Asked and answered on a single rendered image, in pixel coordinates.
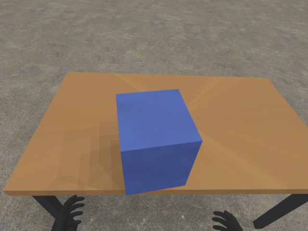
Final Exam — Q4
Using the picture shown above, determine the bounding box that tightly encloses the table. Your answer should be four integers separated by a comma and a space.
3, 72, 308, 231

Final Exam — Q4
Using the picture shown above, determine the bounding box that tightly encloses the left robot hand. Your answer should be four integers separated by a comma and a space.
51, 195, 85, 231

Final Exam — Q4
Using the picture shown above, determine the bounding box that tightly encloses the right robot hand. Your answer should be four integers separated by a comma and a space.
212, 210, 243, 231

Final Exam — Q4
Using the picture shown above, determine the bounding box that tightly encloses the carton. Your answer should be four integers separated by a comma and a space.
115, 89, 203, 195

